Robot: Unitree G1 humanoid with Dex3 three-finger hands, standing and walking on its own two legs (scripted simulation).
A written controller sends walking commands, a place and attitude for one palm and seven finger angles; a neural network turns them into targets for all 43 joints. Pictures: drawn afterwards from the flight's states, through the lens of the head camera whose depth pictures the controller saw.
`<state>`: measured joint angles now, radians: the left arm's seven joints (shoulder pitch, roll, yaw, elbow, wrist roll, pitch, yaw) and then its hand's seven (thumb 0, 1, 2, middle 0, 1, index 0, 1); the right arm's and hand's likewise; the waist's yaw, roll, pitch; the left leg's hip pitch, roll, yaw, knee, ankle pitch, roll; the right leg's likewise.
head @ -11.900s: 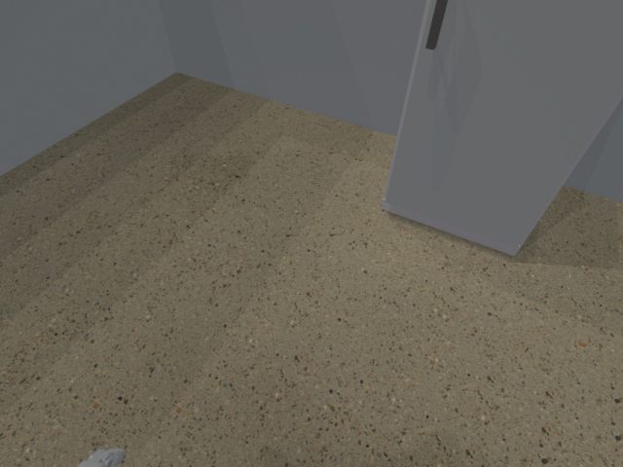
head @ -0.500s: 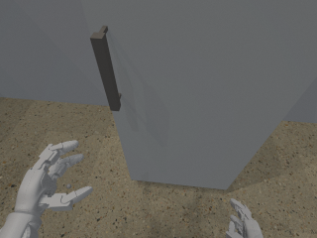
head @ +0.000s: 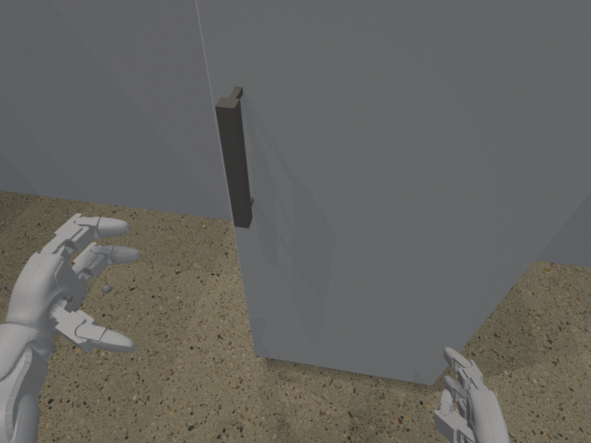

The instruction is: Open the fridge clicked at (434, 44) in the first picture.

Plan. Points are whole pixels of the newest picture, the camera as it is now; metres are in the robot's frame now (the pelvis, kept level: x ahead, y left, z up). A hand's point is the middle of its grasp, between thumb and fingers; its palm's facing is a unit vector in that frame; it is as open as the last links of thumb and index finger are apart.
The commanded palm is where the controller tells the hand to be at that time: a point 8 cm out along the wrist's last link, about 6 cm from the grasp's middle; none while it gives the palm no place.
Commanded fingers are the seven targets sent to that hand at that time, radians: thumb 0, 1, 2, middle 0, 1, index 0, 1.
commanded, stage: raise the hand to about handle height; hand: left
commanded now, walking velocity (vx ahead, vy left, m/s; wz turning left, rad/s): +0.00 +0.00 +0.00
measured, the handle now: (240, 162) +0.48 +0.14 +0.14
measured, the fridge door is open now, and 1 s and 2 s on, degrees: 0 0 0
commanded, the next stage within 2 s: move the hooked fingers beside the handle in 0.76 s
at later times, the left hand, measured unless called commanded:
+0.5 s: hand (95, 247) +0.28 +0.27 +0.16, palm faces +0.00 -1.00 -0.09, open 14.0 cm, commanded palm +0.24 +0.31 +0.17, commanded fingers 0.00 -0.50 0.30 -0.30 -1.20 -0.30 -1.20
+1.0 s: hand (103, 245) +0.28 +0.26 +0.16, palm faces +0.02 -1.00 -0.08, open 14.0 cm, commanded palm +0.26 +0.30 +0.16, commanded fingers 0.00 -0.50 0.30 -0.30 -1.20 -0.30 -1.20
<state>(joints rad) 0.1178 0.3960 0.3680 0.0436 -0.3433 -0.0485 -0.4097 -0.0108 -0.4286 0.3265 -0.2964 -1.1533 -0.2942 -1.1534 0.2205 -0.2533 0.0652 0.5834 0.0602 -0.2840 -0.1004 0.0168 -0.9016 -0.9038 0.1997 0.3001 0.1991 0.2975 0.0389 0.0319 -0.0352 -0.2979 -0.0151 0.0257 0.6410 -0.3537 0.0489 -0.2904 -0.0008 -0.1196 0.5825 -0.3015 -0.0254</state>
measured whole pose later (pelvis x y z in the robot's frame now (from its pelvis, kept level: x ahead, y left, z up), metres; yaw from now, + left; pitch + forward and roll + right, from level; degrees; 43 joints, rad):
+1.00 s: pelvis +0.00 -0.02 +0.01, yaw +0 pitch -1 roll -1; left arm -0.11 0.46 0.43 0.23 -0.33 0.06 -0.47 -0.02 -0.50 0.30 -0.30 -1.20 -0.30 -1.20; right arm 0.23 -0.27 0.07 0.61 0.08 -0.24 -0.12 0.02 -0.90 -0.90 0.20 0.30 0.20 0.30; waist 0.04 0.05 -0.02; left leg -0.23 -0.01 0.02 0.54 -0.30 0.03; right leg -0.23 0.01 -0.12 0.51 -0.26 -0.04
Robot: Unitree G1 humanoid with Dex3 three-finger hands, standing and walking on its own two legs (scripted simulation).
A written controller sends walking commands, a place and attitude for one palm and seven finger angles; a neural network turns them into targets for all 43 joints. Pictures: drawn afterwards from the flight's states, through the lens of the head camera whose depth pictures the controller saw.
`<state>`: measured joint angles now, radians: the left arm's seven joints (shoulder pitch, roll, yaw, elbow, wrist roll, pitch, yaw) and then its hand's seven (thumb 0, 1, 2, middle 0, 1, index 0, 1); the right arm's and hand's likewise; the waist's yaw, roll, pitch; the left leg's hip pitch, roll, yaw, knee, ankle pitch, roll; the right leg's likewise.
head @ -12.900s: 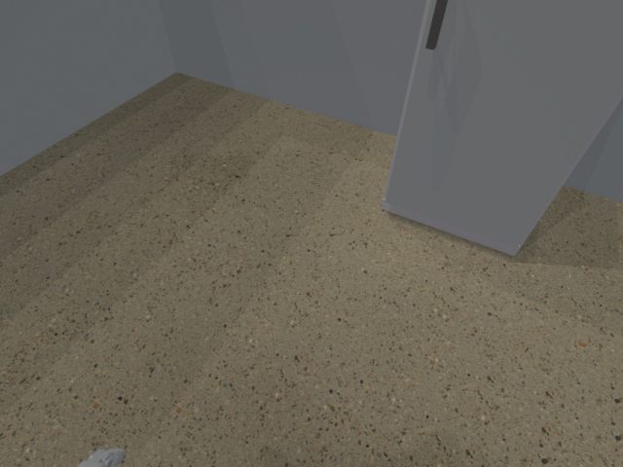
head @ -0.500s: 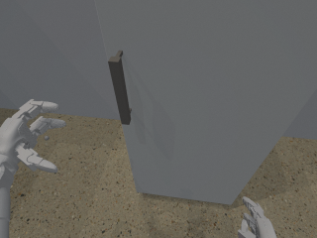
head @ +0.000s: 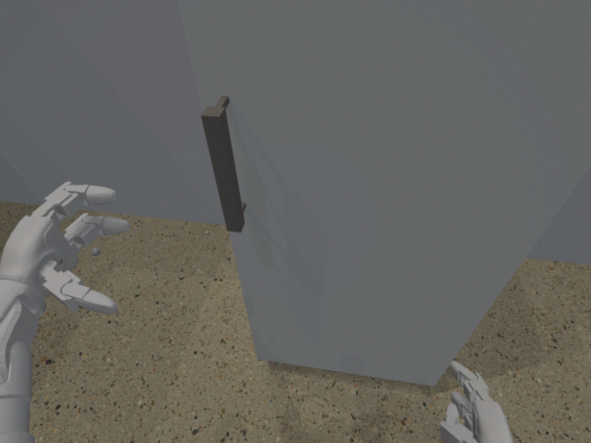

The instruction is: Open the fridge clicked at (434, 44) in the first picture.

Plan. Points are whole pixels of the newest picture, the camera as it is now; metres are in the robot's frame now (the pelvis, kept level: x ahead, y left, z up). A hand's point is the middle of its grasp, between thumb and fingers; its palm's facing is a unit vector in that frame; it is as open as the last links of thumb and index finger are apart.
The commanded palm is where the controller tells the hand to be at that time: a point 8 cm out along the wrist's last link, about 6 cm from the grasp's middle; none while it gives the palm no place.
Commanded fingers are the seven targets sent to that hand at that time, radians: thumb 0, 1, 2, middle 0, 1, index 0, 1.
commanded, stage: move the hooked fingers beside the handle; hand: left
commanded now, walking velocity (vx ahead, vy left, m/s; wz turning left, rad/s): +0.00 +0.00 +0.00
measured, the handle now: (230, 169) +0.48 +0.15 +0.13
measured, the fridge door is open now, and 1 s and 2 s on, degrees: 0 0 0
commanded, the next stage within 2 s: none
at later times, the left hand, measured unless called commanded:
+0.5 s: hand (129, 222) +0.34 +0.26 +0.14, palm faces -0.01 -1.00 -0.05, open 14.0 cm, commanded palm +0.31 +0.30 +0.15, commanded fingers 0.00 -0.50 0.30 -0.30 -1.20 -0.30 -1.20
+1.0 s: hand (153, 198) +0.39 +0.24 +0.14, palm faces -0.04 -1.00 -0.02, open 14.0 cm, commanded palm +0.37 +0.30 +0.14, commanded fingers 0.00 -0.50 0.30 -0.30 -1.20 -0.30 -1.20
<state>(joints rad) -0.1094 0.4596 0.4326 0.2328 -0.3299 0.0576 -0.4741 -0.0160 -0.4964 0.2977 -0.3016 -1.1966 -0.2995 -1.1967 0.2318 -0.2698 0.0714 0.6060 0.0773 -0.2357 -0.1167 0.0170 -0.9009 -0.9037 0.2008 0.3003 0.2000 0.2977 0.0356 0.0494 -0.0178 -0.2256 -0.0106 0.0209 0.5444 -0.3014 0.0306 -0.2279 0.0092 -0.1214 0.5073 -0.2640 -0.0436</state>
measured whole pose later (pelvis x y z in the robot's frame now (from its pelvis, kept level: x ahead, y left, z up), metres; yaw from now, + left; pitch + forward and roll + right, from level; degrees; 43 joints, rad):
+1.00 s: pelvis +0.01 +0.01 +0.00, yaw -1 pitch +4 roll -1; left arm -0.47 0.48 0.37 0.64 -0.25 -0.03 -0.42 -0.02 -0.50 0.30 -0.30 -1.20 -0.30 -1.20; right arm 0.30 -0.28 0.06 0.61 0.07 -0.15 -0.10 0.02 -0.90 -0.90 0.20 0.30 0.20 0.30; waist -0.03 0.03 -0.04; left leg -0.31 -0.01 0.05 0.56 -0.31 0.04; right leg -0.32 0.01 -0.10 0.53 -0.27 -0.04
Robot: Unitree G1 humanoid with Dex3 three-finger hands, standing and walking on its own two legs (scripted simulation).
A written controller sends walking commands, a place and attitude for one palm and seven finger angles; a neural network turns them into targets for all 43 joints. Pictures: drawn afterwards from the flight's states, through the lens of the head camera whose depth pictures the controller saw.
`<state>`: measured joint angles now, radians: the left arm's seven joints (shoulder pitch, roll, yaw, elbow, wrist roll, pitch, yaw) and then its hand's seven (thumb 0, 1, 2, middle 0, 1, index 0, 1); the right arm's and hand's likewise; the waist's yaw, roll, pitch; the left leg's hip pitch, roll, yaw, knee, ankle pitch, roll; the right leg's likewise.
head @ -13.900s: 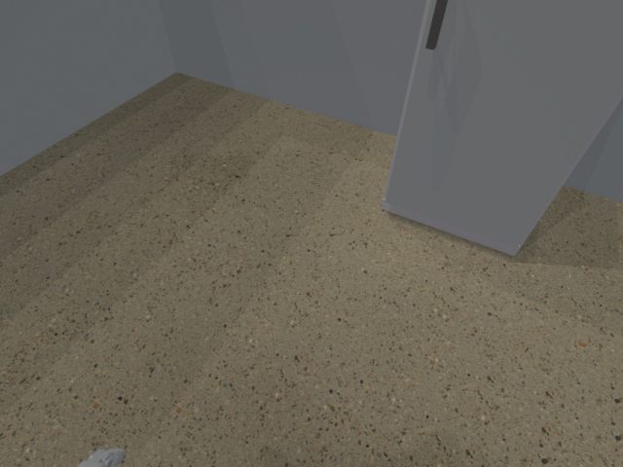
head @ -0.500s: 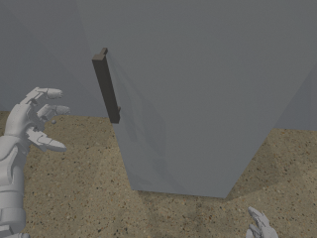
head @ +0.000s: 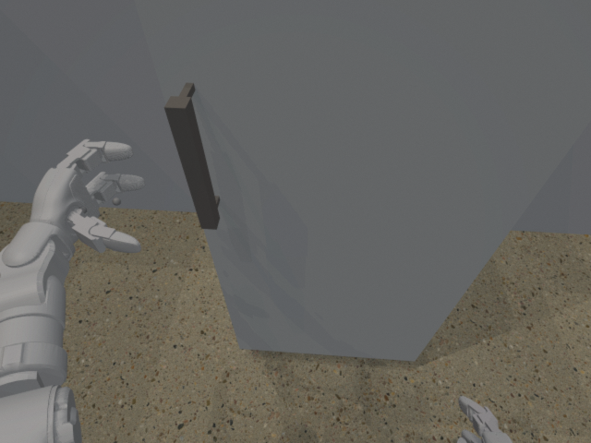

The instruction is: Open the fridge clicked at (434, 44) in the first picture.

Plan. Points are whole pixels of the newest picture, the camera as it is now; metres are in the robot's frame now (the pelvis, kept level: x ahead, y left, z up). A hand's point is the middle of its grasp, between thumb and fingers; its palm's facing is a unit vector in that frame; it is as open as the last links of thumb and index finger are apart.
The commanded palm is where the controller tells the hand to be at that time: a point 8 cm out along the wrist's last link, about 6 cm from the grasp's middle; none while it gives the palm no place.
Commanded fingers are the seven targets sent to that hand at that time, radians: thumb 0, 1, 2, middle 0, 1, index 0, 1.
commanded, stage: move the hooked fingers beside the handle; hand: left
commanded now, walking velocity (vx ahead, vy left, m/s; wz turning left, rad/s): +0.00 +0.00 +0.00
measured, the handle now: (200, 163) +0.47 +0.16 +0.13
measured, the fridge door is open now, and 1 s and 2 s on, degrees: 0 0 0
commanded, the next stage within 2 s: feel for the door with the fingertips in 1.26 s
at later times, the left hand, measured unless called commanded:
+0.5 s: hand (142, 179) +0.42 +0.23 +0.14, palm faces -0.03 -1.00 -0.01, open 14.0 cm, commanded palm +0.39 +0.28 +0.14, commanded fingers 0.00 -0.50 0.30 -0.30 -1.20 -0.30 -1.20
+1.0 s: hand (137, 185) +0.41 +0.23 +0.14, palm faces -0.03 -1.00 +0.00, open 14.0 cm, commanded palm +0.38 +0.28 +0.14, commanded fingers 0.00 -0.50 0.30 -0.30 -1.20 -0.30 -1.20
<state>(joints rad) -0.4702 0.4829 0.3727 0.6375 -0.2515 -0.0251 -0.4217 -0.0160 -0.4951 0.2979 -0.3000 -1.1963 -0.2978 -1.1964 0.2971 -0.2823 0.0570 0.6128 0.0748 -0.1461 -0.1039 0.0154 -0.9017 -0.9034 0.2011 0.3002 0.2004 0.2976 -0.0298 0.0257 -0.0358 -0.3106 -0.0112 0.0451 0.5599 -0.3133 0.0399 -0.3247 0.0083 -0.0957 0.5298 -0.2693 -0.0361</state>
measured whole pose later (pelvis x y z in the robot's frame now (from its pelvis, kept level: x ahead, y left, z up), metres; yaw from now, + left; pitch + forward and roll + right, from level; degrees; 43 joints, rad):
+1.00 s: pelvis +0.00 +0.00 +0.00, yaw +0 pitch +5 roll -1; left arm -0.60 0.47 0.34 0.78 -0.23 -0.10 -0.39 -0.02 -0.50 0.30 -0.30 -1.20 -0.30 -1.20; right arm 0.33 -0.29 0.04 0.62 0.07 -0.07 -0.09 0.01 -0.90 -0.90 0.20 0.30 0.20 0.30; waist -0.05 0.02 -0.05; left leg -0.36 -0.01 0.05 0.58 -0.32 0.04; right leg -0.37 0.01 -0.09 0.54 -0.27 -0.03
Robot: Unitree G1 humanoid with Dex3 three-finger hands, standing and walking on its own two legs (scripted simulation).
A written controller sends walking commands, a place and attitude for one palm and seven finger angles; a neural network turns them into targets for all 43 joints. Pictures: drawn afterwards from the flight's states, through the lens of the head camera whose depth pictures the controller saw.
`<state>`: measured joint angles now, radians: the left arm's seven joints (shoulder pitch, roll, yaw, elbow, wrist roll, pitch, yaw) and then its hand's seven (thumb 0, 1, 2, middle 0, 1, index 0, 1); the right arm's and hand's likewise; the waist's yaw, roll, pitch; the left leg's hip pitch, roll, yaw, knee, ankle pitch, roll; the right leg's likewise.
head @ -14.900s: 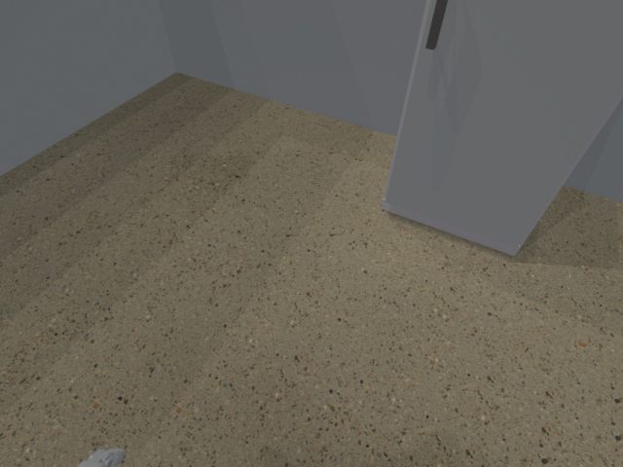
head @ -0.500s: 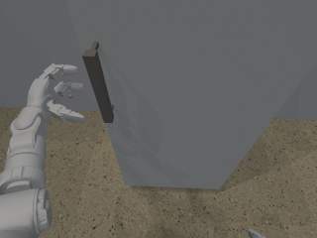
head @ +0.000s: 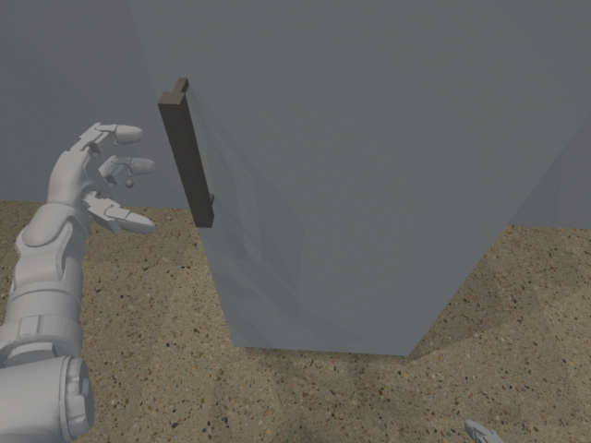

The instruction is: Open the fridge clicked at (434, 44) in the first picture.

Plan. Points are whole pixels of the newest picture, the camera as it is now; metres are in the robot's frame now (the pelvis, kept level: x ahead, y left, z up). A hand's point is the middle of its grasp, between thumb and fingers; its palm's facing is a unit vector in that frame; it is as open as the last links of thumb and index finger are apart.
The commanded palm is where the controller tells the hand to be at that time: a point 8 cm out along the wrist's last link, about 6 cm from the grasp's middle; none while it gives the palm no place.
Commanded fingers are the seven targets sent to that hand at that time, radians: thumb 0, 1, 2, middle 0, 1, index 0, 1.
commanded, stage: move the hooked fingers beside the handle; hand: left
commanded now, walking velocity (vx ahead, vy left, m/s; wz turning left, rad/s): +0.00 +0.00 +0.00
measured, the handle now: (194, 160) +0.47 +0.16 +0.13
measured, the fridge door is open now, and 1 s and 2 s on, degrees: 0 0 0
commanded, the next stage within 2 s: feel for the door with the fingertips in 0.26 s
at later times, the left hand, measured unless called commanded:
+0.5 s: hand (138, 184) +0.41 +0.22 +0.14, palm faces -0.03 -1.00 -0.01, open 14.0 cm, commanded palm +0.38 +0.26 +0.14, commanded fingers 0.00 -0.50 0.30 -0.30 -1.20 -0.30 -1.20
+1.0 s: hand (161, 180) +0.41 +0.19 +0.15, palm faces -0.01 -1.00 -0.01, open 14.0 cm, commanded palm +0.39 +0.24 +0.14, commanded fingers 0.00 -0.50 0.30 -0.30 -1.20 -0.30 -1.20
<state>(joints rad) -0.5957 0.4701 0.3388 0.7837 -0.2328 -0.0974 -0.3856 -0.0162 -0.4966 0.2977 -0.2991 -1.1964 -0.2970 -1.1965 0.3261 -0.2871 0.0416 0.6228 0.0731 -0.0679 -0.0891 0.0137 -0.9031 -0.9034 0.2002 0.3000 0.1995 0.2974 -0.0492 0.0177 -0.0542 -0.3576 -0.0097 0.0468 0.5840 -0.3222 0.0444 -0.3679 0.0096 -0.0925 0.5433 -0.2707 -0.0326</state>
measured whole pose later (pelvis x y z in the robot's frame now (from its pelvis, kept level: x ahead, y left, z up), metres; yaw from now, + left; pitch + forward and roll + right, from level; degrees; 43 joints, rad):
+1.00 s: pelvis +0.00 -0.01 +0.00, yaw +0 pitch +4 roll +0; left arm -0.61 0.39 0.28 0.75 -0.21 -0.08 -0.26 -0.02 -0.50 0.30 -0.30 -1.20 -0.30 -1.20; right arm 0.29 -0.26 0.05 0.63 0.07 -0.06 -0.08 0.01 -0.90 -0.90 0.20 0.30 0.20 0.30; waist -0.05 0.02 -0.04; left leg -0.32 -0.01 0.05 0.56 -0.31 0.04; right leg -0.34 0.01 -0.09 0.54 -0.27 -0.04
